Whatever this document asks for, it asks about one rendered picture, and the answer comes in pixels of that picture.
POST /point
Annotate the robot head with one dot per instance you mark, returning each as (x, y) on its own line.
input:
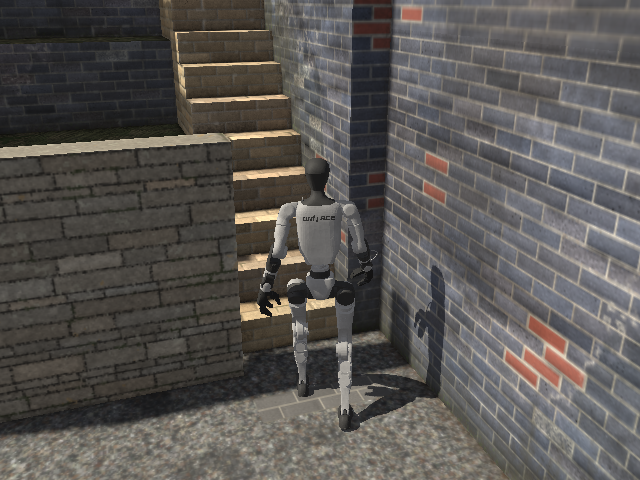
(317, 173)

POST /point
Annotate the robot right upper arm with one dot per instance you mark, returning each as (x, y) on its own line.
(350, 211)

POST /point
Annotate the right robot hand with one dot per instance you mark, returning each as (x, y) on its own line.
(359, 271)

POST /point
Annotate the robot right forearm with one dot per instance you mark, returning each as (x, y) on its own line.
(365, 259)

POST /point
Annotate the robot left forearm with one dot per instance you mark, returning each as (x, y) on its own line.
(270, 273)

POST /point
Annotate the left robot hand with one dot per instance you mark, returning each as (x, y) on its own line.
(262, 301)

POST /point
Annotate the robot left upper arm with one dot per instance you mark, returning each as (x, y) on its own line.
(286, 212)

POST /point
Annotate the right robot foot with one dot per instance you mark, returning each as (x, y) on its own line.
(345, 420)

